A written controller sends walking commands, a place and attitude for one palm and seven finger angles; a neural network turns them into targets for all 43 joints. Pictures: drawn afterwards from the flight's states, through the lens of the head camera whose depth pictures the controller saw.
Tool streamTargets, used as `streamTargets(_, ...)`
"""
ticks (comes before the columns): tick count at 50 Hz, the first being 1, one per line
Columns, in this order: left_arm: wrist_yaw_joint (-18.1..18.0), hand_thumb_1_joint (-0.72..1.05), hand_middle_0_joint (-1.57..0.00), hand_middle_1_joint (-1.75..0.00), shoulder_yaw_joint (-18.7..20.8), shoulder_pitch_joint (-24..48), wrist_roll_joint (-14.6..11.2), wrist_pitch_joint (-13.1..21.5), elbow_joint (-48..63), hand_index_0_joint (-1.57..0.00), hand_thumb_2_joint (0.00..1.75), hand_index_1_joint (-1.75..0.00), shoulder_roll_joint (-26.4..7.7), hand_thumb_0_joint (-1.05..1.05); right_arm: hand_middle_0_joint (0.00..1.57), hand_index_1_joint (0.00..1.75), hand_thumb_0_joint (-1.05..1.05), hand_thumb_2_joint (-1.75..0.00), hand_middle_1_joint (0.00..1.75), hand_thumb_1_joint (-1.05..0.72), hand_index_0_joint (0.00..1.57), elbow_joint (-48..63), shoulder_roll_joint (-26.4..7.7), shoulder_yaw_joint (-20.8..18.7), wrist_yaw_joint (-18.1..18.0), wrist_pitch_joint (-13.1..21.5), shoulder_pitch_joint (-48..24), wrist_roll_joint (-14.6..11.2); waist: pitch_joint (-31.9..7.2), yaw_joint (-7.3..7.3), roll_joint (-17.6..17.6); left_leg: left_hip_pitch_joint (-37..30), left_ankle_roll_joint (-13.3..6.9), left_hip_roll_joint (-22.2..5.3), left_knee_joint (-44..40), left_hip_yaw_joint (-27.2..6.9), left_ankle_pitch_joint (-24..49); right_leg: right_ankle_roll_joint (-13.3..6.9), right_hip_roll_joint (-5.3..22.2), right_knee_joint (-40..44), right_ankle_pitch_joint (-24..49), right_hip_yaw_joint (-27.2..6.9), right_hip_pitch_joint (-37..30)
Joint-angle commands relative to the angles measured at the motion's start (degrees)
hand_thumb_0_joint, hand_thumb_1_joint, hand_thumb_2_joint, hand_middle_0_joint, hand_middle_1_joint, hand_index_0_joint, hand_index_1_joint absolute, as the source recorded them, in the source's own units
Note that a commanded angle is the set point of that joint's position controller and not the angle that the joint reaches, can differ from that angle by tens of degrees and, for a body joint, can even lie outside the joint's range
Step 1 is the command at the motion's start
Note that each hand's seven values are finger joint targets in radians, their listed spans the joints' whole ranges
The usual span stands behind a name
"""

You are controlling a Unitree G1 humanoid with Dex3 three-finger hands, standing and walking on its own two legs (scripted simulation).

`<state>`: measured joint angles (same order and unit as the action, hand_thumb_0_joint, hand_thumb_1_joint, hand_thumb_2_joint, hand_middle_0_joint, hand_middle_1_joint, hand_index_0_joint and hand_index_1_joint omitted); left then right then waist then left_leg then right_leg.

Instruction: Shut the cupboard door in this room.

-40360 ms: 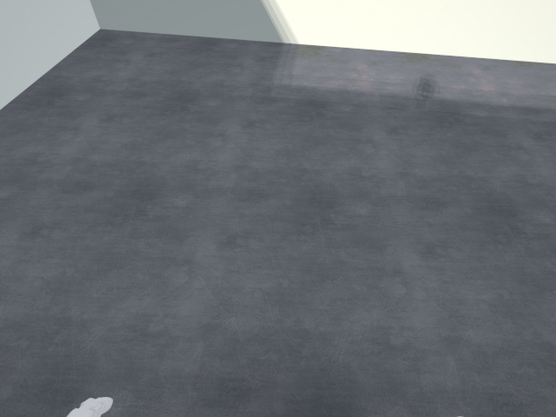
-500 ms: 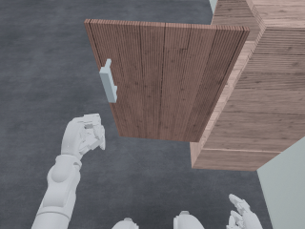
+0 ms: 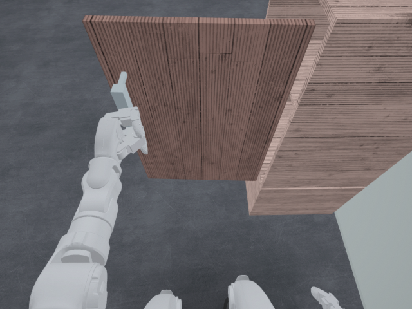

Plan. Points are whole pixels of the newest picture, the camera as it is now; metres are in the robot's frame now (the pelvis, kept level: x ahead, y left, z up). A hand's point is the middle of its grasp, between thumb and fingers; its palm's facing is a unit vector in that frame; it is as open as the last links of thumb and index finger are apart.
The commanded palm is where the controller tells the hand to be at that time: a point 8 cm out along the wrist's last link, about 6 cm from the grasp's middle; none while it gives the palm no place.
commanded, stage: bring the fist close to the handle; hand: left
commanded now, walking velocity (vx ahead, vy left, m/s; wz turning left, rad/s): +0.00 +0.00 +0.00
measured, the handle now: (128, 103) +0.54 +0.16 +0.05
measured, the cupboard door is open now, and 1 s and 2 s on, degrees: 88 80 68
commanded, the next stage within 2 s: push the door shut along its arc in 0.30 s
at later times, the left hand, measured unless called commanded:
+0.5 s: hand (139, 140) +0.43 +0.12 +0.06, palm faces -0.08 -1.00 -0.04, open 3.1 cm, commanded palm +0.42 +0.18 +0.06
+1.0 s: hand (146, 112) +0.50 +0.12 +0.06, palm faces -0.21 -0.98 -0.05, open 3.1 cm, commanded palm +0.50 +0.16 +0.06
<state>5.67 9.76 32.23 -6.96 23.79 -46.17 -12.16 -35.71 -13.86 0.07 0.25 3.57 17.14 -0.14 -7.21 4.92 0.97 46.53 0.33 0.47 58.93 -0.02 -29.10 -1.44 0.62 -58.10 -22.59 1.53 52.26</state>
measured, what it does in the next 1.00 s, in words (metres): stands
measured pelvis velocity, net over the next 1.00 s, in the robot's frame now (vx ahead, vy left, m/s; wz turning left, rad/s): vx -0.01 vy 0.01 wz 0.00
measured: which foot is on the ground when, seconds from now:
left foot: down 0.00-1.00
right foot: down 0.00-1.00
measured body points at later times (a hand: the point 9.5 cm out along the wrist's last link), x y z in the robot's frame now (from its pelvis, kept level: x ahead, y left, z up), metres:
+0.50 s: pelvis -0.01 +0.01 +0.00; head +0.08 +0.00 +0.44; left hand +0.43 +0.18 +0.06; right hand +0.08 -0.25 -0.12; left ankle -0.01 +0.12 -0.67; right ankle +0.05 -0.10 -0.67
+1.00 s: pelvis -0.01 +0.01 -0.02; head +0.12 +0.01 +0.41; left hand +0.51 +0.17 +0.07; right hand +0.00 -0.26 -0.14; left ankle -0.01 +0.13 -0.67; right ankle +0.05 -0.10 -0.67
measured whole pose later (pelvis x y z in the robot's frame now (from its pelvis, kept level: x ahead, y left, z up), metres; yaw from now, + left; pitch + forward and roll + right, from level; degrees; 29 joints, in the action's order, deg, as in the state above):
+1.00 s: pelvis -0.01 +0.01 -0.02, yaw +0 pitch +23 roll -1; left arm 14.9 13.7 56.8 -5.3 23.3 -68.2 -22.9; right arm -36.7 -15.6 1.1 0.2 0.6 20.9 0.8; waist -5.9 10.3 1.5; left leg 57.8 -0.6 0.6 64.8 -0.8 -29.5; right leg -0.7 0.8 -61.3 -21.8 2.3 62.1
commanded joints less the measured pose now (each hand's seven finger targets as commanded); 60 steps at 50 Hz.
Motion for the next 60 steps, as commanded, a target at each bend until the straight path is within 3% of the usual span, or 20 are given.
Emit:
streamTargets(1, 0.0, 0.9, -1.3, -1.5, 5.6, 16.5, -0.7, 5.0, 10.1, -1.3, 0.9, -1.5, -11.4, 0.0, 0.2, 0.3, 0.0, -0.9, 0.3, -0.9, 0.2, 6.6, -7.9, -3.1, -0.2, 0.8, 4.3, -0.1, -24.0, -1.22, -3.3, -1.4, -1.3, 0.8, -7.8, 1.8, 15.4, 0.6, 0.0, 7.5, 16.7, -2.8, -24.9)
streamTargets(2, 0.4, 0.9, -1.3, -1.5, 5.7, 15.4, -0.7, 5.1, 10.3, -1.3, 0.9, -1.5, -11.6, 0.0, 0.2, 0.3, 0.0, -0.9, 0.3, -0.9, 0.2, 6.9, -8.0, -3.1, -0.2, 0.6, 4.5, -0.2, -24.1, -1.77, -1.8, -1.7, -1.3, 0.8, -8.0, 1.8, 15.8, 0.4, -0.1, 7.4, 17.3, -2.8, -25.4)
streamTargets(3, 0.7, 0.9, -1.3, -1.5, 4.5, 15.8, -0.9, 5.1, 9.6, -1.3, 0.9, -1.5, -9.9, 0.0, 0.2, 0.3, 0.0, -0.9, 0.3, -0.9, 0.2, 6.9, -7.8, -2.9, -0.1, 0.4, 4.5, -0.2, -22.8, -1.03, -2.5, -1.5, -1.3, 0.8, -8.3, 1.8, 15.3, 0.5, -0.2, 7.7, 17.0, -2.5, -24.7)
streamTargets(5, 0.8, 0.9, -1.3, -1.5, 6.5, 18.0, -1.1, 5.7, 10.3, -1.3, 0.9, -1.5, -12.6, 0.0, 0.2, 0.3, 0.0, -0.9, 0.3, -0.9, 0.2, 6.6, -8.1, -3.2, -0.3, 0.1, 4.8, -0.3, -22.4, -0.71, -4.4, -0.7, -1.5, 0.7, -8.2, 2.0, 13.5, 0.9, -0.1, 8.7, 14.9, -3.3, -24.8)
streamTargets(10, 1.9, 0.9, -1.3, -1.5, 3.8, 22.2, -1.5, 7.2, 10.5, -1.3, 0.9, -1.5, -10.4, 0.0, 0.2, 0.3, 0.0, -0.9, 0.3, -0.9, 0.2, 5.9, -7.9, -3.2, -0.8, 0.3, 4.5, -0.4, -21.3, 0.81, -2.9, -1.8, -1.6, 0.6, -8.5, 1.8, 10.9, 0.9, -0.2, 9.5, 11.4, -3.3, -22.4)
streamTargets(12, 2.3, 0.9, -1.3, -1.5, 2.6, 24.7, -1.6, 7.7, 10.9, -1.3, 0.9, -1.5, -9.7, 0.0, 0.2, 0.3, 0.0, -0.9, 0.3, -0.9, 0.2, 5.6, -8.0, -3.2, -1.0, 0.6, 4.5, -0.5, -21.3, 1.2, 0.2, -3.5, -1.7, 0.6, -8.5, 1.4, 10.8, 0.5, -0.4, 9.1, 10.7, -2.8, -20.4)
streamTargets(17, 2.6, 0.9, -1.3, -1.5, 3.2, 23.3, -1.6, 7.4, 8.2, -1.3, 0.9, -1.5, -10.0, 0.0, 0.2, 0.3, 0.0, -0.9, 0.3, -0.9, 0.2, 5.1, -8.4, -3.3, -1.0, 0.6, 4.9, -0.4, -22.5, 0.4, 0.7, -4.0, -1.4, 0.6, -8.5, 1.0, 12.5, 0.3, -0.4, 8.1, 12.2, -2.0, -20.2)
streamTargets(20, 2.1, 0.9, -1.3, -1.5, 1.9, 24.3, -1.2, 6.8, 5.3, -1.3, 0.9, -1.5, -8.3, 0.0, 0.2, 0.3, 0.0, -0.9, 0.3, -0.9, 0.2, 5.2, -8.3, -3.1, -0.8, 0.3, 4.6, -0.4, -19.7, 0.9, -1.0, -3.3, -1.2, 0.4, -8.9, 0.5, 11.1, 0.4, -0.5, 8.2, 10.1, -1.3, -17.9)
streamTargets(25, 1.9, 0.9, -1.3, -1.5, 3.9, 34.4, 0.3, 7.3, 1.5, -1.3, 0.9, -1.5, -13.1, 0.0, 0.2, 0.3, 0.0, -0.9, 0.3, -0.9, 0.2, 4.3, -9.0, -2.8, -1.2, -0.2, 5.3, -0.2, -19.9, 3.0, -2.1, -1.5, -1.6, 0.4, -7.6, -0.1, 8.6, 0.6, -0.4, 7.5, 8.0, -1.9, -15.9)
streamTargets(26, 2.2, 0.9, -1.3, -1.5, 3.3, 37.1, 0.6, 7.7, 1.6, -1.3, 0.9, -1.5, -13.0, 0.0, 0.2, 0.3, 0.0, -0.9, 0.3, -0.9, 0.2, 4.3, -9.0, -2.6, -1.2, -0.1, 5.1, -0.1, -20.1, 3.34, -0.5, -1.7, -1.6, 0.5, -7.4, -0.2, 8.5, 0.5, -0.5, 7.2, 7.9, -1.9, -15.2)
streamTargets(27, 2.4, 0.9, -1.3, -1.5, 4.2, 38.8, 0.6, 8.0, 1.9, -1.3, 0.9, -1.5, -14.2, 0.0, 0.2, 0.3, 0.0, -0.9, 0.3, -0.9, 0.2, 4.3, -9.2, -2.7, -1.3, 0.0, 5.5, 0.0, -22.0, 2.94, 1.6, -3.0, -1.5, 0.5, -7.0, -0.5, 10.0, 0.2, -0.6, 6.3, 9.2, -1.8, -15.1)
streamTargets(30, 3.8, 0.9, -1.3, -1.5, 5.0, 37.9, 0.4, 7.6, -1.8, -1.3, 0.9, -1.5, -14.8, 0.0, 0.2, 0.3, 0.0, -0.9, 0.3, -0.9, 0.2, 4.1, -9.3, -2.6, -1.1, -0.2, 6.1, 0.1, -25.6, 2.92, 1.1, -3.5, -1.3, 0.5, -5.9, -0.7, 14.1, 0.2, -0.6, 5.0, 13.1, -1.7, -16.0)
streamTargets(37, 7.1, 0.9, -1.3, -1.5, 1.9, 42.7, 0.2, 5.3, -5.6, -1.3, 0.9, -1.5, -11.7, 0.0, 0.2, 0.3, 0.0, -0.9, 0.3, -0.9, 0.2, 4.1, -9.8, -2.8, -0.7, -1.2, 8.9, 0.2, -24.7, 5.34, 1.8, -5.2, -1.3, -0.1, -4.5, -2.0, 18.2, 0.0, -1.1, 3.8, 14.7, -0.5, -10.6)
streamTargets(39, 7.2, 0.9, -1.3, -1.5, 4.6, 45.2, 0.0, 4.6, -7.4, -1.3, 0.9, -1.5, -15.4, 0.0, 0.2, 0.3, 0.0, -0.9, 0.3, -0.9, 0.2, 3.2, -10.4, -2.8, -0.8, -1.6, 9.6, 0.3, -24.6, 6.07, -0.7, -2.6, -1.6, -0.2, -4.0, -1.8, 15.5, 0.4, -1.0, 4.4, 13.1, -1.0, -11.1)
streamTargets(43, 8.4, 0.9, -1.3, -1.5, 2.5, 50.9, 1.2, 3.9, -9.2, -1.3, 0.9, -1.5, -15.2, 0.0, 0.2, 0.3, 0.0, -0.9, 0.3, -0.9, 0.2, 2.6, -10.6, -2.4, -0.9, -1.6, 10.8, 0.4, -24.7, 7.81, 2.8, -2.2, -1.8, 0.0, -3.3, -2.4, 13.5, 0.2, -1.0, 4.0, 10.6, -1.0, -8.1)
streamTargets(44, 8.5, 0.9, -1.3, -1.5, 3.8, 52.4, 1.5, 3.6, -9.7, -1.3, 0.9, -1.5, -17.1, 0.0, 0.2, 0.3, 0.0, -0.9, 0.3, -0.9, 0.2, 2.2, -11.0, -2.5, -0.9, -1.7, 11.4, 0.7, -25.3, 8.09, 2.3, -1.9, -1.9, -0.1, -2.9, -2.6, 13.6, 0.2, -1.0, 4.0, 10.4, -1.0, -7.9)
streamTargets(52, 11.7, 0.9, -1.3, -1.5, 5.8, 55.9, 1.1, 1.7, -10.3, -1.3, 0.9, -1.5, -21.4, 0.0, 0.2, 0.3, 0.0, -0.9, 0.3, -0.9, 0.2, 2.4, -11.6, -2.1, -0.9, -2.1, 14.0, 1.0, -30.0, 8.43, 5.7, -3.0, -2.0, -0.3, -1.4, -3.2, 17.1, -0.3, -1.6, 2.7, 12.7, -0.7, -7.9)
streamTargets(53, 11.9, 0.9, -1.3, -1.5, 5.2, 55.9, 1.2, 1.2, -11.1, -1.3, 0.9, -1.5, -20.5, 0.0, 0.2, 0.3, 0.0, -0.9, 0.3, -0.9, 0.2, 2.4, -11.5, -2.2, -0.8, -2.1, 13.9, 0.9, -29.5, 8.85, 5.2, -2.6, -2.1, -0.3, -1.1, -2.8, 16.8, 0.0, -1.6, 3.2, 12.5, -0.9, -7.5)
streamTargets(55, 12.0, 0.9, -1.3, -1.5, 7.7, 56.9, 1.7, 0.6, -11.6, -1.3, 0.9, -1.5, -24.5, 0.0, 0.2, 0.3, 0.0, -0.9, 0.3, -0.9, 0.2, 2.2, -11.8, -1.9, -0.8, -2.3, 14.5, 1.0, -28.7, 8.69, 4.8, -0.2, -2.2, -0.4, -0.8, -2.6, 15.7, 0.0, -1.7, 3.3, 12.1, -1.2, -8.6)
streamTargets(60, 13.0, 0.9, -1.3, -1.5, 8.1, 60.5, 2.8, -0.6, -13.0, -1.3, 0.9, -1.5, -27.4, 0.0, 0.2, 0.3, 0.0, -0.9, 0.3, -0.9, 0.2, 2.4, -11.9, -1.5, -0.8, -2.2, 15.3, 1.0, -28.1, 10.07, 5.4, 3.0, -2.7, -0.4, 0.2, -2.2, 13.9, 0.1, -2.0, 3.1, 11.0, -1.6, -8.5)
